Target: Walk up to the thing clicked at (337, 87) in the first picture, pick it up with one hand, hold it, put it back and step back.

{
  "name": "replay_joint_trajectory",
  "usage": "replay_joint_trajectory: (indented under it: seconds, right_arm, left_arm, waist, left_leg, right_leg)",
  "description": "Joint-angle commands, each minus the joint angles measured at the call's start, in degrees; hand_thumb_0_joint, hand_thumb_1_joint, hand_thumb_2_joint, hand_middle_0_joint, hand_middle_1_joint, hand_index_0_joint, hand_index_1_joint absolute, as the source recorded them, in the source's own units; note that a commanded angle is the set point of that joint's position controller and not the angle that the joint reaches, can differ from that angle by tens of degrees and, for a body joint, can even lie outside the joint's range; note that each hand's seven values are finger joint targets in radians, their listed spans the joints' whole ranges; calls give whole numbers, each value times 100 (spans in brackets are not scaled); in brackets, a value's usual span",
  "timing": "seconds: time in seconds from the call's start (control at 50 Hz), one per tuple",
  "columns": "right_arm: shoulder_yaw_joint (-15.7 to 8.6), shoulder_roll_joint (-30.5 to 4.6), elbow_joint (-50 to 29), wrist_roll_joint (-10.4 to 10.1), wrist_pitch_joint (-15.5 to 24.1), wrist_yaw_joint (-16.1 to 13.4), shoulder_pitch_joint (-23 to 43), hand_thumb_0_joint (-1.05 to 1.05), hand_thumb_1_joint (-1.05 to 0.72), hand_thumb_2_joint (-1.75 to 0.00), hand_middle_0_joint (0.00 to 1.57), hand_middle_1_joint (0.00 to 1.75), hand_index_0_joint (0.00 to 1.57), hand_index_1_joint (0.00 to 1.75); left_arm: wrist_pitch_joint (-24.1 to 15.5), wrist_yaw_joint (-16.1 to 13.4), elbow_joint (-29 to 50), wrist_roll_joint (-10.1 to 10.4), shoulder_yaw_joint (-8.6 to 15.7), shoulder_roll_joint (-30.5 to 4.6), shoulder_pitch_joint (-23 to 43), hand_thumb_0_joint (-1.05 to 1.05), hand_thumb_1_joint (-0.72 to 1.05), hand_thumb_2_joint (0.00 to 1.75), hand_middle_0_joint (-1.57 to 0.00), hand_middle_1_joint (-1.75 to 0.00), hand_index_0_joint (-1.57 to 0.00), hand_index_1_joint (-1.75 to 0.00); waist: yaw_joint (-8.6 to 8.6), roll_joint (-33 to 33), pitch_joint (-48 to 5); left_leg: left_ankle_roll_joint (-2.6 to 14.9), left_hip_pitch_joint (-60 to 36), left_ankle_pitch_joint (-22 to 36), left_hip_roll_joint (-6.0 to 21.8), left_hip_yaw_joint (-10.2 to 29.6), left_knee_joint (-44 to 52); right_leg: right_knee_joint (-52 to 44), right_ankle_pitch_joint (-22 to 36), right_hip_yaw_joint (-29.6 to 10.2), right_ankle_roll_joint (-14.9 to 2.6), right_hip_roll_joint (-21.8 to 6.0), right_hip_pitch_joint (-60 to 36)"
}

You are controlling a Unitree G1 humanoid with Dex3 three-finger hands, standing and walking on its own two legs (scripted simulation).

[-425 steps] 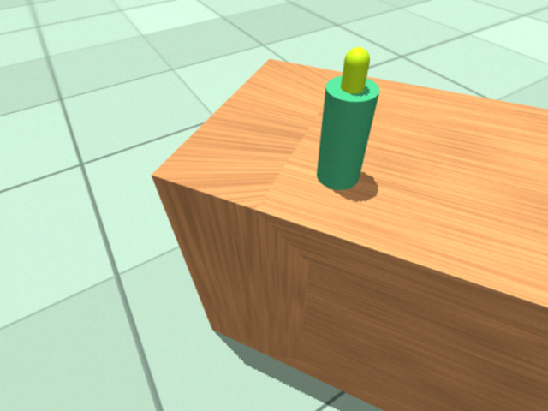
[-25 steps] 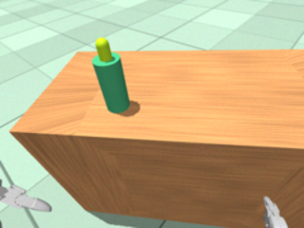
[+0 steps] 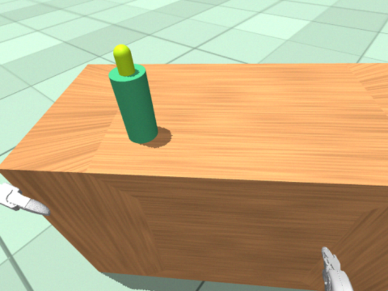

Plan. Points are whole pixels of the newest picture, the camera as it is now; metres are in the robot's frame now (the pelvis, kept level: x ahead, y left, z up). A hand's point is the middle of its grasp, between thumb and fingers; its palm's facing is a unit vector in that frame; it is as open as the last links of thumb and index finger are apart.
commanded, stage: go down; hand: left
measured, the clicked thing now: (133, 95) +0.53 +0.17 +0.16
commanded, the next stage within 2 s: none
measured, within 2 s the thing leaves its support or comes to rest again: neither
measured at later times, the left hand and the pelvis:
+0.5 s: hand (17, 143) +0.32 +0.32 +0.21, palm faces +0.22 -0.96 -0.20, open 17.5 cm; pelvis +0.01 +0.01 +0.00, yaw -1 degrees
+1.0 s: hand (20, 118) +0.38 +0.34 +0.22, palm faces +0.15 -0.99 -0.06, open 17.7 cm; pelvis +0.01 +0.01 +0.00, yaw -1 degrees
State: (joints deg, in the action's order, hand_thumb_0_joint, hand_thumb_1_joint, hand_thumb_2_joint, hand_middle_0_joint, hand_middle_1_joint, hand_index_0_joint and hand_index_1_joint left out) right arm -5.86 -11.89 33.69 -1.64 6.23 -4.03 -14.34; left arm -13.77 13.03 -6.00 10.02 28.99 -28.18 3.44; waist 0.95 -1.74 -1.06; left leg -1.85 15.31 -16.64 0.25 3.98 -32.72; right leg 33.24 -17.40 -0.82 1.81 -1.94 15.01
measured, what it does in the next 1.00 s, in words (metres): stands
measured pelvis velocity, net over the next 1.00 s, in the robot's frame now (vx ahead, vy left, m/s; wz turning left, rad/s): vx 0.01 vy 0.01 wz -0.02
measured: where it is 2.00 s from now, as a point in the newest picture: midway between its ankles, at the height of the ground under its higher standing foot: outside the picture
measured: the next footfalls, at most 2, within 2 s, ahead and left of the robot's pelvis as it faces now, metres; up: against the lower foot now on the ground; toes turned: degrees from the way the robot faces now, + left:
none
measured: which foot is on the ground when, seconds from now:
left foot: down 0.00-1.00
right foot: down 0.00-1.00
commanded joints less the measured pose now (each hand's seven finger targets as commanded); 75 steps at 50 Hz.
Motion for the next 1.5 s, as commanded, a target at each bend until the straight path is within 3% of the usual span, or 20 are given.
replay_joint_trajectory:
  seconds: [0.0,0.1,0.24,0.26,0.3,0.34,0.5,0.52,0.54,0.72,0.78,0.8,0.82,0.92,1.02,1.1,1.34,1.4,1.46,1.48]
  right_arm:
    - [-65,-721,-918,-43,388,-131,528,0,53,-5,5,5,5,5]
    - [82,-724,-1208,-52,500,-122,567,0,54,-5,5,5,5,5]
    - [-151,-914,-1288,-17,515,-59,116,0,54,-5,5,5,5,5]
    - [-273,-1046,-1295,-15,529,-63,88,0,55,-5,5,5,5,5]
    - [-9,-735,-1229,-6,550,-19,192,0,55,-5,5,5,5,5]
    - [-268,-988,-1183,5,576,-57,253,0,54,-5,5,5,5,5]
    - [110,-774,-744,6,748,-164,225,0,55,-5,5,5,5,5]
    - [-8,-954,-830,13,787,-189,282,0,55,-5,5,5,5,5]
    - [159,-805,-755,14,813,-193,210,0,55,-5,5,5,5,5]
    - [216,-978,-872,41,1000,-326,279,0,56,-5,5,5,5,5]
    - [359,-896,-949,49,1020,-360,275,0,56,-5,5,5,5,5]
    - [611,-679,-1000,54,1043,-346,400,0,57,-5,5,5,5,5]
    - [375,-971,-1118,49,1059,-396,425,0,56,-5,5,5,5,5]
    - [392,-948,-850,82,1059,-459,162,0,56,-5,5,5,5,5]
    - [628,-732,-1084,83,1103,-471,277,0,56,-5,5,5,5,5]
    - [395,-985,-881,93,1088,-504,77,0,55,-5,5,5,5,5]
    - [531,-891,-872,75,1080,-526,251,0,55,-5,5,5,5,5]
    - [312,-1156,-906,89,1065,-563,254,0,55,-5,5,5,5,5]
    - [560,-866,-914,76,1052,-531,353,0,55,-5,5,5,5,5]
    - [423,-977,-835,73,1030,-565,253,0,54,-5,5,5,5,5]
  left_arm:
    - [86,348,522,270,772,-1973,1994,0,-53,8,-5,-4,-4,-5]
    - [445,700,269,302,682,-2018,2309,0,-51,9,-3,-3,-3,-4]
    - [678,769,409,316,848,-2128,2506,0,-49,8,-4,-2,-3,-3]
    - [707,742,331,327,905,-2170,2487,0,-48,9,-3,-3,-3,-3]
    - [750,740,442,247,728,-2059,2682,0,-52,9,-3,-3,-3,-4]
    - [793,735,349,212,682,-2057,2797,0,-54,9,-3,-2,-3,-3]
    - [1051,1019,-671,283,625,-2519,3906,0,-61,10,-3,-4,-3,-5]
    - [1075,1065,-839,288,609,-2575,4060,0,-61,11,-3,-4,-2,-5]
    - [1103,1124,-972,284,670,-2732,4170,0,-61,10,-3,-4,-3,-5]
    - [1183,1503,-2444,263,706,-3275,4908,0,-61,9,-3,-4,-3,-5]
    - [1226,1594,-2805,235,668,-3354,5013,0,-61,8,-3,-4,-4,-4]
    - [1223,1614,-2794,227,628,-3316,5115,0,-61,9,-3,-4,-3,-5]
    - [1210,1613,-2776,206,736,-3590,5258,0,-61,9,-3,-4,-3,-5]
    - [1266,1676,-2982,141,782,-3806,5443,0,-61,9,-4,-4,-3,-5]
    - [1355,1764,-3067,142,675,-3713,5502,0,-61,8,-4,-4,-4,-5]
    - [1461,1820,-3092,133,631,-3735,5501,0,-61,8,-4,-4,-4,-5]
    - [1676,1941,-3317,153,566,-3817,5944,0,-61,7,-4,-4,-4,-5]
    - [1748,1961,-3376,149,633,-4000,5997,0,-61,7,-5,-4,-5,-5]
    - [1773,1977,-3376,106,597,-4019,6191,0,-61,7,-5,-5,-5,-6]
    - [1781,1991,-3504,106,612,-4031,6121,0,-61,7,-4,-4,-5,-5]
  waist:
    - [2,-229,-1026]
    - [113,-361,-1184]
    - [35,-399,-1452]
    - [4,-317,-1324]
    - [82,-513,-1251]
    - [0,-453,-1151]
    - [-151,-567,-1291]
    - [-194,-439,-1300]
    - [-147,-493,-1362]
    - [-153,-251,-1480]
    - [-188,-217,-1565]
    - [-116,-273,-1612]
    - [-174,-359,-1799]
    - [-159,-611,-1929]
    - [-189,-493,-1958]
    - [-264,-653,-1866]
    - [-294,-718,-2047]
    - [-312,-593,-2121]
    - [-210,-731,-2152]
    - [-326,-699,-2208]
  left_leg:
    - [209,-271,1114,-182,-426,450]
    - [153,-268,1209,-121,-376,521]
    - [129,-445,1953,-68,-404,344]
    - [141,-405,1909,-81,-425,341]
    - [117,-339,1834,-65,-409,370]
    - [112,-329,1448,-36,-365,444]
    - [184,-255,923,-81,-346,462]
    - [191,-233,875,-72,-333,470]
    - [209,-219,901,-108,-350,443]
    - [261,-99,624,-151,-357,436]
    - [278,-78,866,-166,-382,344]
    - [266,-101,931,-162,-375,354]
    - [251,-165,981,-149,-361,351]
    - [214,-241,1367,-135,-355,271]
    - [272,-280,1588,-151,-379,195]
    - [229,-422,1673,-86,-333,225]
    - [191,-476,1761,-41,-245,200]
    - [223,-440,1970,-64,-266,135]
    - [217,-375,1925,-78,-279,124]
    - [227,-440,1882,-78,-280,119]
  right_leg:
    - [-528,1141,321,-148,149,-262]
    - [-478,1077,357,-206,214,-220]
    - [-362,1730,330,-195,226,-247]
    - [-378,1736,325,-189,223,-226]
    - [-362,1591,324,-204,227,-133]
    - [-385,1241,354,-201,262,57]
    - [-454,957,312,-185,225,228]
    - [-464,924,323,-184,236,259]
    - [-490,961,312,-174,208,198]
    - [-586,661,300,-167,207,402]
    - [-560,911,262,-142,185,405]
    - [-539,941,284,-153,199,375]
    - [-522,989,266,-164,194,362]
    - [-475,1304,262,-178,197,347]
    - [-478,1582,262,-142,192,301]
    - [-463,1520,310,-181,239,582]
    - [-425,1464,346,-207,253,670]
    - [-416,1728,322,-183,232,517]
    - [-409,1653,304,-199,222,494]
    - [-419,1642,304,-177,217,551]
